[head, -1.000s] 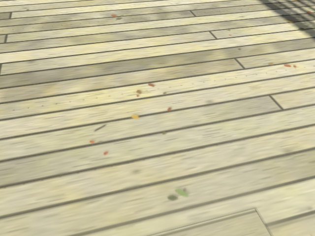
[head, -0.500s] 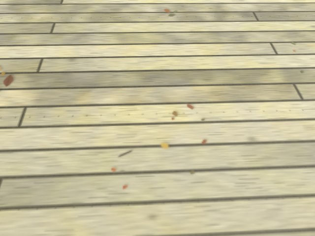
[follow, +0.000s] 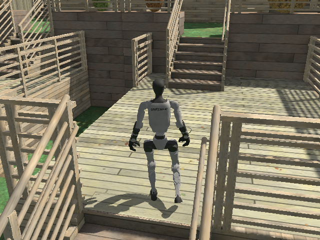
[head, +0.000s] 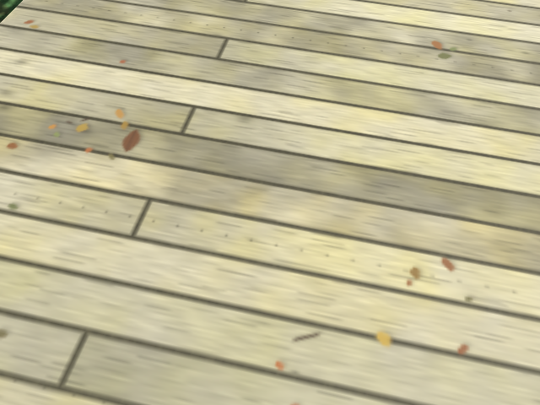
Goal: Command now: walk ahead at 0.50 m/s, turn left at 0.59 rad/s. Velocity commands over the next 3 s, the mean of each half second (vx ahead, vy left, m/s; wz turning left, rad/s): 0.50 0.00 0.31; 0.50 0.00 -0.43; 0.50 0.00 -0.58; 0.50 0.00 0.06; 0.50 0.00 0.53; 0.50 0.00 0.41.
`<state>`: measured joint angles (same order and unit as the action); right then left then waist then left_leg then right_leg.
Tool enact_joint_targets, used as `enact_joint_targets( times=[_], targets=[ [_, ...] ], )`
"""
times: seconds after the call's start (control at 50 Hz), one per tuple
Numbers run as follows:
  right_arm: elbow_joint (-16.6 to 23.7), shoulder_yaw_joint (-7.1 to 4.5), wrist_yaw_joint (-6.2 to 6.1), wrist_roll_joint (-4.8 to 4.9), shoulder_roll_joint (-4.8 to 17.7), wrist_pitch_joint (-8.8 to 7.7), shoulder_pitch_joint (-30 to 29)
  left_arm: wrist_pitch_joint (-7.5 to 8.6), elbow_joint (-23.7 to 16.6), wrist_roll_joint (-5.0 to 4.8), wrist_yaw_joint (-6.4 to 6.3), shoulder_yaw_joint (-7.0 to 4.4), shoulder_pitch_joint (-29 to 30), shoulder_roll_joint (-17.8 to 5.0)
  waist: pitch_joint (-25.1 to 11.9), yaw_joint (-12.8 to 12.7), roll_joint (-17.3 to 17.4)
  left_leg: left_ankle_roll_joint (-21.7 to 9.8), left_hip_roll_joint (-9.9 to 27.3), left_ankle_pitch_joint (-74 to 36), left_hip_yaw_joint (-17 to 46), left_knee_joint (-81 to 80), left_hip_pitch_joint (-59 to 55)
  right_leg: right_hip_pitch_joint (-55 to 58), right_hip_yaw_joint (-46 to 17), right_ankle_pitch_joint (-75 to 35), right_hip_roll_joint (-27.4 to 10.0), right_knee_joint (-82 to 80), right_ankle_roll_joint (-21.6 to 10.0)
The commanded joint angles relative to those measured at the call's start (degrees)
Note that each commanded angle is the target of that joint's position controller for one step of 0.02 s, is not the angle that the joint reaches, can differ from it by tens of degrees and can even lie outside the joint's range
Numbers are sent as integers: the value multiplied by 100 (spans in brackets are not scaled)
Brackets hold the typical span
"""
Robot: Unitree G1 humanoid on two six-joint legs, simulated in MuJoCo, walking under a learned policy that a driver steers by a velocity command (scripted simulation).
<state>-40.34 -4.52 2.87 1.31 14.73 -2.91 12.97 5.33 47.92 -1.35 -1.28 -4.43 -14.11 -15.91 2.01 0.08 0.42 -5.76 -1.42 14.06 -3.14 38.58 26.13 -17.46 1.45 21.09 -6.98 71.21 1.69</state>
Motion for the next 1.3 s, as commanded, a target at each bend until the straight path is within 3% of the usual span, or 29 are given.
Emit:
enact_joint_targets(
  times=[0.02,0.06,0.12,0.16,0.24,0.3,0.36,0.4,0.42,0.44,0.46,0.48,0.5,0.52,0.54,0.58,0.62,0.72,0.82,0.86,0.9,0.92,0.94,0.96,0.98,1.0,1.04,1.14,1.3],
  targets=[
    [533,-163,-64,-42,622,-227,400,378,-828,91,24,-67,438,-328,-851,10,58,-1055,1400,-884,2655,-2178,-2303,-2441,-555,-621,-57,226,-260],
    [542,-111,-165,-72,557,-227,357,219,-868,133,59,-102,372,-283,-820,-195,2,-1036,1185,-1278,2308,-2266,-1746,-2072,-532,-632,-76,-127,-189],
    [553,-154,-226,-95,819,-258,529,95,-893,279,5,-135,549,-293,-624,-164,176,-1083,1164,-1514,2211,-2387,-1588,-2492,-487,-918,4,-826,13],
    [474,-139,-317,-135,748,-154,873,99,-1034,236,9,-78,1203,-171,-395,54,146,-991,1101,-1350,2174,-2409,-1611,-2773,-478,-1559,126,-1572,67],
    [263,-128,-348,-32,680,-146,924,188,-1117,166,124,48,1815,3,-270,349,582,-743,746,-1406,1553,-2378,-1232,-1973,-207,-2625,411,-3297,49],
    [68,-133,-307,23,686,-107,1140,238,-1254,76,217,88,2153,-7,-184,464,681,-738,1001,-1325,1729,-1985,-1776,-1996,-196,-2414,504,-3771,-52],
    [113,-233,-473,-68,835,-99,976,318,-1249,26,348,-4,2073,-325,-50,385,808,-594,1320,-1745,1866,-1879,-2433,-2042,-127,-2145,503,-4241,-344],
    [169,-264,-473,-90,894,-101,690,328,-1060,51,362,-117,1299,-484,-475,-56,829,-380,1110,-3806,1479,-1002,-2595,-948,211,-1880,847,-4422,-665],
    [232,-224,-462,-138,784,-109,580,321,-840,96,368,-185,466,-664,-1035,-401,629,-244,822,-4425,1187,61,-2215,267,167,-2113,852,-4124,-923],
    [331,-106,-451,-234,542,-103,635,283,-736,146,416,-197,-628,-961,-1829,-781,-56,-60,513,-3084,947,1922,-1318,1824,-1098,-2556,-90,-3934,-1384],
    [410,-2,-409,-147,79,-154,1695,257,-489,106,483,-309,-923,-1298,-2472,-145,-2429,469,-506,1513,815,4021,871,3582,-4204,-1563,-1291,-4896,-2483],
    [453,-16,-379,-118,603,-220,1339,197,-566,-68,459,-187,-814,-777,-2280,-406,-1646,376,-169,1580,1291,4549,1606,3682,-4750,-299,-1189,-5359,-2265],
    [629,-49,-322,-26,766,-272,466,115,-659,-35,387,-116,-499,-513,-1438,-563,-1003,344,83,1079,1163,4520,1973,2962,-3758,-517,-992,-5348,-2040],
    [744,3,-327,-110,649,-337,76,18,-748,32,333,-89,-267,-538,-1103,-475,-262,418,252,696,1030,4200,1847,2211,-3289,-1121,-848,-5395,-1968],
    [863,-23,-336,-236,600,-378,-247,-26,-764,56,318,-62,-169,-494,-797,-346,91,486,359,522,975,3744,1702,1626,-2977,-1759,-640,-5492,-1953],
    [964,10,-318,-261,415,-380,-136,-38,-758,133,236,-29,-132,-466,-735,-46,-172,631,487,383,892,3189,1311,1147,-2632,-2069,-362,-5747,-1964],
    [942,41,-349,-260,321,-317,-140,-35,-745,90,168,-48,-167,-520,-664,40,-286,775,519,401,751,2555,1287,916,-2308,-2441,-238,-5823,-1962],
    [1038,167,-347,-200,23,-294,-1153,-159,-673,-27,60,-102,-471,-748,-452,-261,-476,959,226,-927,543,458,722,299,-1793,-2244,114,-5741,-1643],
    [1139,61,-204,-91,271,-411,-1794,-284,-636,-65,40,-119,-890,-774,-419,-512,-679,826,-78,-1262,683,-785,134,575,-2292,-1670,24,-5265,-1463],
    [1103,-34,-197,-49,419,-460,-1599,-292,-687,-79,27,-153,-763,-801,-438,-320,-807,677,-75,-1007,736,-1153,-335,668,-2607,-1475,-19,-4993,-1340],
    [899,-185,-264,-95,639,-492,-666,-267,-834,-36,47,-101,-517,-564,-862,195,-734,343,246,-934,803,-1445,-1843,226,-2415,-1688,328,-4050,-1033],
    [821,-282,-333,-199,975,-502,269,-209,-992,70,66,6,-426,-173,-1579,591,-1,-75,1324,-686,1832,-1427,-3246,-527,-1888,-914,699,-2383,-785],
    [683,-334,-322,-288,1316,-443,628,-143,-1141,-27,50,88,-1130,6,-2000,258,1701,-953,2523,169,4210,-1875,-4516,-2298,-1203,1324,1299,-884,-504],
    [648,-288,-305,-175,940,-427,642,-141,-1026,-118,39,-2,-1215,-507,-1692,307,1497,-1110,2677,1263,4858,-2060,-4300,-3030,-1179,1119,822,15,-398],
    [672,-182,-324,-133,551,-405,474,-192,-1048,-73,44,-80,-722,-765,-1054,429,850,-892,2385,1086,3959,-2090,-3747,-3166,-1131,513,627,320,-327],
    [668,-126,-316,-152,436,-377,254,-222,-1108,12,53,-96,-383,-723,-674,359,416,-705,2067,361,3149,-2186,-3108,-3004,-1008,81,476,285,-281],
    [563,-67,-288,-210,306,-355,-25,-251,-1211,35,118,-117,-143,-562,-297,129,440,-501,1638,-633,2187,-2450,-2310,-2712,-975,-352,250,-42,-250],
    [145,-150,-290,-181,569,-425,70,-350,-1297,36,184,-48,150,-259,-193,17,414,-526,1562,-1968,1057,-2758,-2032,-2784,-826,-969,149,-674,-77],
    [-298,-221,-374,-80,1009,-290,504,-278,-1657,6,433,63,1538,-127,88,470,312,-248,1603,-2094,-54,-2701,-2556,-2432,-201,-2170,241,-2925,-282]
  ],
)
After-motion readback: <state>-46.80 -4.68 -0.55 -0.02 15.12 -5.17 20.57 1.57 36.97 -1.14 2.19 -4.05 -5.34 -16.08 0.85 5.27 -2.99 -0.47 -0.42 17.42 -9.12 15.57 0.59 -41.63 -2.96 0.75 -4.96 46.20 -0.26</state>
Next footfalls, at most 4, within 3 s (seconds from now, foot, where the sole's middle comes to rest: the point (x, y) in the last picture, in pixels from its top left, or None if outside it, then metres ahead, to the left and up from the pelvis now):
0.42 right None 0.47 -0.10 -0.76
0.92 left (230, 315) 0.69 0.12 -0.76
1.44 right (348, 251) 0.90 -0.21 -0.76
1.98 left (319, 156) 1.28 -0.15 -0.76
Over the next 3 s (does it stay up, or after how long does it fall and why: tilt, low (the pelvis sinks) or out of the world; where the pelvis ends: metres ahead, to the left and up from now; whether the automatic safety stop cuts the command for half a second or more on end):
stays up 1.63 -0.24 0.00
